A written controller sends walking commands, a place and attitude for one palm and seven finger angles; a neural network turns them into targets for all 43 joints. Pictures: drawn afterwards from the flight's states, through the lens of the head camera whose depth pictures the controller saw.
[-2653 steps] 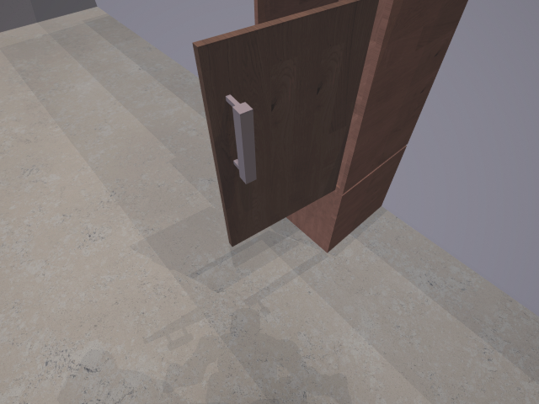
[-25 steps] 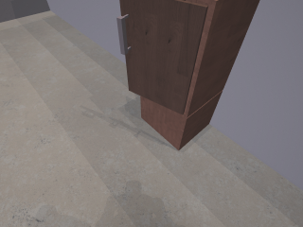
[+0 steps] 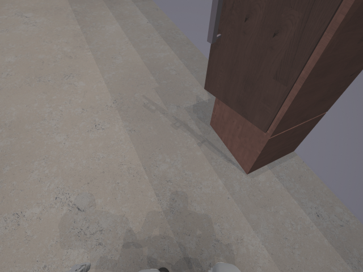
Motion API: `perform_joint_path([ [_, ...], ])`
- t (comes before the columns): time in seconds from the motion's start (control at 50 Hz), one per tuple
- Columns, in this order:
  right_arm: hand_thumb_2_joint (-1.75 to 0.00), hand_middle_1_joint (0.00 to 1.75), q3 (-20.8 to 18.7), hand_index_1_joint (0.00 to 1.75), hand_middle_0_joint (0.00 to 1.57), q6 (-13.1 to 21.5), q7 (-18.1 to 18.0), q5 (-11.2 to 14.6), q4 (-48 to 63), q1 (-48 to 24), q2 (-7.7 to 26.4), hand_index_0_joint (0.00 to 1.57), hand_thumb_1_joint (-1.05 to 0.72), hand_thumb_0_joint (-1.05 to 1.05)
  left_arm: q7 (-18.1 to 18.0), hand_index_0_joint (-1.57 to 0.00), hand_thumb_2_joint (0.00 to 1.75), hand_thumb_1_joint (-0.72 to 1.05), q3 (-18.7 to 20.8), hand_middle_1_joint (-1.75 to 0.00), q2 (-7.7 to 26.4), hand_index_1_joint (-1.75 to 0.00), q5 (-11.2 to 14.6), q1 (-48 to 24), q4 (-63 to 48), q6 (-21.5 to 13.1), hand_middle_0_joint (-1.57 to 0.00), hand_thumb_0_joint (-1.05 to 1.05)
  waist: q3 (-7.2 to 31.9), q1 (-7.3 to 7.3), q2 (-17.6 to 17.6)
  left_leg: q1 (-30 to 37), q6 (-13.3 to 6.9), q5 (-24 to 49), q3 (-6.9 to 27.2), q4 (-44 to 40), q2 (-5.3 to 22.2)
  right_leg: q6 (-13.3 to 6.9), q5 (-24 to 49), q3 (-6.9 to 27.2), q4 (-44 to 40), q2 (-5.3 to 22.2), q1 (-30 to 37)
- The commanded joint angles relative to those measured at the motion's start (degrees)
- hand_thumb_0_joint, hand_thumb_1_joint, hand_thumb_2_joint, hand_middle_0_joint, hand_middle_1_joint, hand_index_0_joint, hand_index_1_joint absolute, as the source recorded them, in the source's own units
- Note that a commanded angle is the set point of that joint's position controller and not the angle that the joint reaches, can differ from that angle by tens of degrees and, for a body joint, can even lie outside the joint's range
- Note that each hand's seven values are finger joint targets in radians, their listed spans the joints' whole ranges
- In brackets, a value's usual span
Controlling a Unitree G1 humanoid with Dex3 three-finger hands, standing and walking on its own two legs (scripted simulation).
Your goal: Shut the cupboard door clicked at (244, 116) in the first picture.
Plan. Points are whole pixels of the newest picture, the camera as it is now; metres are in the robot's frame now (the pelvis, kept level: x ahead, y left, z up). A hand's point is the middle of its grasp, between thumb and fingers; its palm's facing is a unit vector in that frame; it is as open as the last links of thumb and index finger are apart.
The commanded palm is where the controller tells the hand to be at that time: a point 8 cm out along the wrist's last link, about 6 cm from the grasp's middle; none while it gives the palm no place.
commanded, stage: walk to a spot facing it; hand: left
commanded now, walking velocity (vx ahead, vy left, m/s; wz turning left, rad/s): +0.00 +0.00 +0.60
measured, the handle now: (218, 18) +0.97 -0.11 +0.06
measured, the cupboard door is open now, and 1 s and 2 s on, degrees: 15 15 15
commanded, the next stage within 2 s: turn to face it in 1.80 s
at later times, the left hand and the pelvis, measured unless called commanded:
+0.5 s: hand out of the picture -0.05 +0.18 -0.19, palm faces +0.37 -0.90 -0.25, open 7.3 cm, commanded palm none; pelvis -0.02 -0.03 -0.02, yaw +21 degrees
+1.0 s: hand out of the picture -0.06 +0.13 -0.15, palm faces +0.67 -0.71 -0.22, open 7.3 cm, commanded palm none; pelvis +0.05 -0.03 +0.01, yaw +41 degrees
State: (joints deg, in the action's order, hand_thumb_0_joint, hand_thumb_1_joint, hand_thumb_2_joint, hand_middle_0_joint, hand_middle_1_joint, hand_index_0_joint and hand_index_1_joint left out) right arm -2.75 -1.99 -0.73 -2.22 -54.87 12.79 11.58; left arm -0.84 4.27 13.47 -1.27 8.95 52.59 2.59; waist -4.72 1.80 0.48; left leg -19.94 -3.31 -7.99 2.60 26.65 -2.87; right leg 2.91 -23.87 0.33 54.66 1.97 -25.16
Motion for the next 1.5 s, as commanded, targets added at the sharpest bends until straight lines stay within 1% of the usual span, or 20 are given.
perform_joint_path([
  [0.0, -0.9, 0.3, -3.62, 0.3, 0.2, -0.16, -0.42, 0.05, 3.74, 1.87, 12.47, 0.2, -0.9, 0.0, -0.44, -0.2, 0.9, 0.9, 0.9, -0.3, 3.82, -0.3, -0.14, 2.0, -4.8, -0.77, -0.2, 0.0, 7.29, 0.2, 8.78, 6.73, -5.4, -4.62, 20.43, -10.51, 13.38, 0.06, -0.95, -0.42, -7.45, -1.65, 0.82],
  [0.08, -0.9, 0.3, -4.15, 0.3, 0.2, -1.03, 0.0, 0.44, 6.01, -2.58, 11.96, 0.2, -0.9, 0.0, -0.74, -0.2, 0.9, 0.9, 1.46, -0.3, 5.61, -0.3, 0.17, 9.43, -3.33, -0.9, -0.2, 0.0, 7.48, -3.32, 8.46, -3.75, -1.86, -10.72, 19.11, -8.89, 8.65, -1.2, 4.85, -2.21, -25.62, -3.57, 16.89],
  [0.12, -0.9, 0.3, -3.68, 0.3, 0.2, -1.3, 0.64, 1.41, 7.4, -1.44, 6.52, 0.2, -0.9, 0.0, -1.49, -0.2, 0.9, 0.9, 3.09, -0.3, 13.76, -0.3, -1.18, 11.06, -4.3, -1.9, -0.2, 0.0, 6.82, -4.24, -12.07, -18.25, 5.51, -21.08, 6.21, 13.98, -3.41, -9.16, -7.54, 21.84, -44.68, 16.72, 24.31],
  [0.14, -0.9, 0.3, -4.06, 0.3, 0.2, -1.19, 0.91, 0.58, 7.58, -1.66, 7.37, 0.2, -0.9, 0.0, -1.63, -0.2, 0.9, 0.9, 2.29, -0.3, 14.06, -0.3, -0.78, 4.5, -5.88, -1.43, -0.2, 0.0, 3.09, -2.54, -12.74, -16.73, 5.64, -23.44, 2.25, 31.14, -2.84, -12.91, -5.41, 23.54, -46.23, 25.46, 12.97],
  [0.24, -0.9, 0.3, -2.95, 0.3, 0.2, -1.39, 2.14, 1.09, 6.88, -1.63, 5.93, 0.2, -0.9, 0.0, -1.68, -0.2, 0.9, 0.9, 1.16, -0.3, 7.99, -0.3, -0.52, 0.3, -6.62, -3.04, -0.2, 0.0, 2.16, 0.36, -10.94, -13.59, 6.59, -17.01, -1.8, 37.93, 3.45, -11.16, 30.93, 2.73, -33.2, 15.76, 15.25],
  [0.38, -0.9, 0.3, -1.55, 0.3, 0.2, -0.5, 2.14, 1.53, 8.42, -5.88, 4.51, 0.2, -0.9, 0.0, -1.16, -0.2, 0.9, 0.9, 2.69, -0.3, 11.72, -0.3, -0.65, 8.88, -3.97, -2.58, -0.2, 0.0, 6.06, -3.37, -13.26, -2.72, 5.42, -15.18, -8.57, 11.23, 2.07, -8.28, 45.56, -2.47, -24.04, 17.04, 22.51],
  [0.42, -0.9, 0.3, -2.27, 0.3, 0.2, 0.05, 2.11, 1.27, 7.07, -0.52, 7.74, 0.2, -0.9, 0.0, -0.83, -0.2, 0.9, 0.9, 2.54, -0.3, 10.84, -0.3, -0.02, 7.65, -4.46, -2.26, -0.2, 0.0, 9.23, -0.17, -7.2, 11.2, 4.06, -0.5, -5.38, -1.03, 3.96, -4.02, 36.25, -6.78, -14.46, 15.11, 14.7],
  [0.46, -0.9, 0.3, -4.59, 0.3, 0.2, 0.31, 1.2, 0.49, 5.43, 6.89, 17.58, 0.2, -0.9, 0.0, -0.37, -0.2, 0.9, 0.9, 0.69, -0.3, 4.59, -0.3, -0.01, 5.4, -8.92, -1.85, -0.2, 0.0, 12.49, 3.82, 17.62, 23.36, -9.19, 23.87, 22.2, -4.86, 26.27, 0.87, -15.92, -7.3, 5.81, 4.07, -8.14],
  [0.52, -0.9, 0.3, -3.48, 0.3, 0.2, 0.8, 0.12, 0.02, 5.95, 3.55, 14.01, 0.2, -0.9, 0.0, 0.32, -0.2, 0.9, 0.9, 1.3, -0.3, 5.87, -0.3, -0.28, -1.67, -9.33, -1.47, -0.2, 0.0, 5.19, 3.09, 12.43, 11.53, -7.5, -14.69, 20.32, -9.77, 19.9, -0.23, -5.65, -0.61, 9.61, 4.9, -11.2],
  [0.68, -0.9, 0.3, -3.48, 0.3, 0.2, 0.67, 0.46, 0.19, 8.14, -5.4, 12.99, 0.2, -0.9, 0.0, 2.18, -0.2, 0.9, 0.9, 1.73, -0.3, 4.76, -0.3, -0.69, 11.95, -4.45, -2.77, -0.2, 0.0, 2.25, -4.56, 7.06, -10.18, -3.83, -33.73, 14.93, -6.88, 10.56, -0.15, 4.09, -7.46, -18.87, -2.45, 16.63],
  [0.7, -0.9, 0.3, -3.23, 0.3, 0.2, 0.69, 0.54, 0.53, 9.03, -7.14, 11.0, 0.2, -0.9, 0.0, 1.91, -0.2, 0.9, 0.9, 2.44, -0.3, 6.48, -0.3, -1.12, 17.78, -3.24, -3.31, -0.2, 0.0, 2.52, -7.57, 1.16, -18.71, -1.92, -34.13, 11.09, 2.66, 5.79, -0.85, -1.39, -2.99, -26.92, 0.46, 26.03],
  [0.72, -0.9, 0.3, -2.12, 0.3, 0.2, 0.86, 0.95, 1.35, 10.7, -7.26, 5.75, 0.2, -0.9, 0.0, 0.94, -0.2, 0.9, 0.9, 3.65, -0.3, 12.11, -0.3, -2.04, 21.77, -3.32, -3.99, -0.2, 0.0, 3.61, -10.12, -18.2, -31.11, 2.1, -31.61, 1.45, 24.04, -2.28, -5.83, -21.55, 19.04, -41.55, 16.63, 32.2],
  [0.76, -0.9, 0.3, -2.62, 0.3, 0.2, 0.94, 1.58, 0.08, 11.12, -6.51, 6.72, 0.2, -0.9, 0.0, 0.1, -0.2, 0.9, 0.9, 3.07, -0.3, 12.22, -0.3, -0.44, 14.06, -5.58, -4.29, -0.2, 0.0, 1.72, -4.42, -13.14, -26.62, 2.75, -19.83, 4.18, 45.73, 2.78, -10.14, -29.58, 31.77, -49.76, 26.08, 16.71],
  [0.86, -0.9, 0.3, -2.37, 0.3, 0.2, 0.07, 3.52, 0.29, 7.07, -3.45, 3.74, 0.2, -0.9, 0.0, -0.1, -0.2, 0.9, 0.9, 1.56, -0.3, 5.23, -0.3, -0.61, 7.45, -4.59, -6.39, -0.2, 0.0, 0.64, -0.52, -8.18, -19.2, 4.65, -5.52, -1.79, 43.28, 7.17, -7.32, -2.45, 1.26, -45.9, 17.29, 12.73],
  [1.06, -0.9, 0.3, -0.66, 0.3, 0.2, 2.27, 4.36, 0.66, 9.28, -11.68, 0.97, 0.2, -0.9, 0.0, 0.3, -0.2, 0.9, 0.9, 1.73, -0.3, 6.06, -0.3, -0.83, 17.14, 1.75, -6.97, -0.2, 0.0, 0.33, -5.35, -9.23, -13.36, 2.22, -9.96, -8.78, 13.17, 6.84, -8.65, 19.01, -8.9, -39.87, 21.13, 26.54],
  [1.14, -0.9, 0.3, -1.68, 0.3, 0.2, 3.6, 3.31, 0.16, 5.03, 2.68, 6.16, 0.2, -0.9, 0.0, 0.81, -0.2, 0.9, 0.9, 1.58, -0.3, 6.54, -0.3, 0.01, 14.97, 1.81, -6.41, -0.2, 0.0, 8.07, 2.16, -1.93, 17.87, -0.44, -8.1, -10.73, 0.62, 3.74, -4.93, 23.9, -17.34, -17.51, 16.39, 14.17],
  [1.16, -0.9, 0.3, -3.69, 0.3, 0.2, 3.92, 2.21, -0.34, 3.01, 11.86, 13.59, 0.2, -0.9, 0.0, 1.53, -0.2, 0.9, 0.9, 1.29, -0.3, 2.99, -0.3, 0.3, 15.69, -0.03, -6.13, -0.2, 0.0, 15.02, 6.21, 13.97, 33.96, -5.85, -11.09, 12.19, -3.14, 18.34, -1.3, 4.81, -18.07, 0.3, 8.78, -2.77],
  [1.18, -0.9, 0.3, -4.41, 0.3, 0.2, 3.51, 0.89, 0.29, 0.85, 18.31, 16.89, 0.2, -0.9, 0.0, 1.73, -0.2, 0.9, 0.9, 0.13, -0.3, 2.73, -0.3, -0.15, 8.94, -4.07, -6.01, -0.2, 0.0, 14.88, 9.0, 14.88, 39.25, -10.39, -5.95, 24.42, -8.78, 26.59, -1.36, -10.19, -10.91, 11.35, 4.41, -16.07],
  [1.28, -0.9, 0.3, -1.02, 0.3, 0.2, 4.76, -0.59, 0.52, 2.27, 4.37, 6.64, 0.2, -0.9, 0.0, 2.02, -0.2, 0.9, 0.9, 0.42, -0.3, -0.11, -0.3, -0.91, 8.76, -0.02, -4.19, -0.2, 0.0, 2.22, 0.3, 7.84, 10.49, -5.9, -14.55, 8.42, -14.85, 19.19, -2.0, 5.29, -2.17, 9.78, 7.83, -10.24],
  [1.48, -0.9, 0.3, -1.87, 0.3, 0.2, 5.31, -0.29, 0.31, -1.53, 6.23, 7.1, 0.2, -0.9, 0.0, 3.0, -0.2, 0.9, 0.9, 0.78, -0.3, 0.68, -0.3, -0.4, 0.89, -2.57, -3.52, -0.2, 0.0, -2.41, -1.44, 3.86, 8.66, -7.71, -11.46, 2.36, -17.48, 17.49, -2.27, 14.92, -3.77, -14.03, 4.33, -1.79],
])
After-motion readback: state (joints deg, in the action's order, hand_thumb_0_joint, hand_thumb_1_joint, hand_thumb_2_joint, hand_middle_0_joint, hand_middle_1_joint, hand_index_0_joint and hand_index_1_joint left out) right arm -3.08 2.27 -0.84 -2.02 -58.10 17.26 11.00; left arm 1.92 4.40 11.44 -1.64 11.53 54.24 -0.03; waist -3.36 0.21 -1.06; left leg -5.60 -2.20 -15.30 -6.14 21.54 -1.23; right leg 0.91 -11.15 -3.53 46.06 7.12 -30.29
